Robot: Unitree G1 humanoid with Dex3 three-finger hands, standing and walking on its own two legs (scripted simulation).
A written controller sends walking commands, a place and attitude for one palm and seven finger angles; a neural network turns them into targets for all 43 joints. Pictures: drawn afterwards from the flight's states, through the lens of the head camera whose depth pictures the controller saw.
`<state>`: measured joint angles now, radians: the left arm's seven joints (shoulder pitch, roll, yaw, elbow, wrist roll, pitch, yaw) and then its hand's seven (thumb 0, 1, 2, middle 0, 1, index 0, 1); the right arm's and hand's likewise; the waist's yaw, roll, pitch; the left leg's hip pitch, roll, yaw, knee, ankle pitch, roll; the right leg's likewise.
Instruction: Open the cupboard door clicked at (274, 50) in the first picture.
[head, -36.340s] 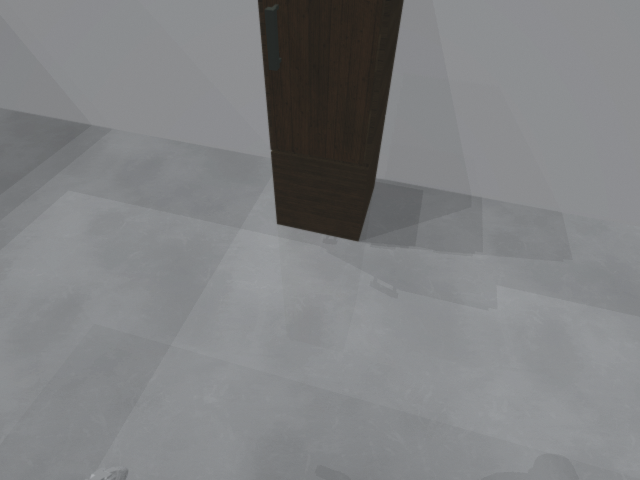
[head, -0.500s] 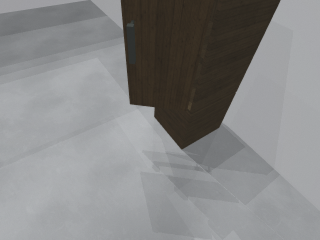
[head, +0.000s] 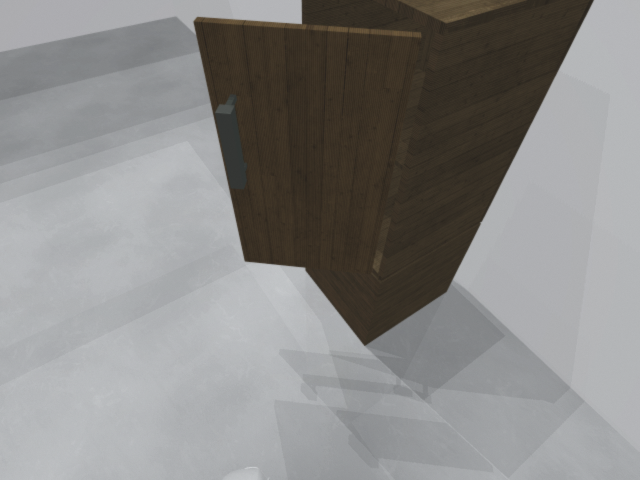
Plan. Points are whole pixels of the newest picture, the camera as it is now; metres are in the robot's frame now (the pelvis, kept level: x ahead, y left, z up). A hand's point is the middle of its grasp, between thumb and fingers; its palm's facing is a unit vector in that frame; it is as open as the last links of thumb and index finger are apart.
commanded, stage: come to a stop and stand still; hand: left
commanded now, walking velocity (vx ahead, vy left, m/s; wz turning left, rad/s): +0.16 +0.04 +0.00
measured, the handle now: (235, 143) +0.64 +0.19 +0.05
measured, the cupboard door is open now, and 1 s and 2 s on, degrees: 50 50 50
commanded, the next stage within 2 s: look again from close up in 0.98 s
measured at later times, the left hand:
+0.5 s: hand out of the picture +0.15 +0.21 -0.18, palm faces +0.03 -0.97 -0.24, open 7.4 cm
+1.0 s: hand out of the picture +0.12 +0.17 -0.18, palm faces -0.01 -0.98 -0.20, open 7.3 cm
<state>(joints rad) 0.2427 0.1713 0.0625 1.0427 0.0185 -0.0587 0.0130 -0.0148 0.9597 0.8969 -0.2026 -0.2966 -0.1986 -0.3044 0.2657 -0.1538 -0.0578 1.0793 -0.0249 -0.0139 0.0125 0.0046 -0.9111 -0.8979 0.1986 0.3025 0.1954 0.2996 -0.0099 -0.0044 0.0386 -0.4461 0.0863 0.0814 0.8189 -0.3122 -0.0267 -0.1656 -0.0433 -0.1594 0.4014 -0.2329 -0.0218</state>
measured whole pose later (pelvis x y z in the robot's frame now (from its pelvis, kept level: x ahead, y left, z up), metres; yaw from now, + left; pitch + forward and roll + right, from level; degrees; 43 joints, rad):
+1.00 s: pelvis +0.09 -0.01 +0.00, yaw -1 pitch +0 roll -1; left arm 0.23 0.17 0.00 1.08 0.01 -0.01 0.05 0.00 0.93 0.90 -0.20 -0.30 -0.20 -0.30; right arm 0.26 -0.15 -0.01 1.10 -0.01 0.01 -0.02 0.01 -0.92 -0.90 0.20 0.30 0.20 0.30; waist 0.00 0.00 0.04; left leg -0.20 0.01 0.05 0.49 -0.29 0.01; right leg -0.21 0.00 -0.06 0.45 -0.24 -0.01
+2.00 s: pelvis +0.04 +0.01 -0.01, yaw -1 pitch -2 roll +0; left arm 0.34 0.14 -0.02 1.09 0.02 0.00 0.04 0.00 0.91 0.90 -0.20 -0.30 -0.20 -0.30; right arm 0.32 -0.15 0.00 1.05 -0.02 -0.01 -0.01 0.01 -0.92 -0.90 0.20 0.30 0.20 0.30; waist -0.01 0.00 0.00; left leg -0.23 -0.03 0.06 0.53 -0.26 0.05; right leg -0.25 -0.05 -0.04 0.52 -0.23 0.02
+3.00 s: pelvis +0.05 +0.00 +0.00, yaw -1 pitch -2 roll +0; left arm 0.35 0.12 -0.01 1.09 0.02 -0.01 0.04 0.00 0.91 0.90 -0.20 -0.30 -0.19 -0.30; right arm 0.32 -0.11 0.00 1.13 -0.01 -0.02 -0.02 0.00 -0.91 -0.90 0.20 0.30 0.20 0.30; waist 0.00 -0.03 0.02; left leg -0.20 -0.02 0.06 0.44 -0.22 0.04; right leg -0.22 -0.03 -0.04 0.43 -0.18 0.01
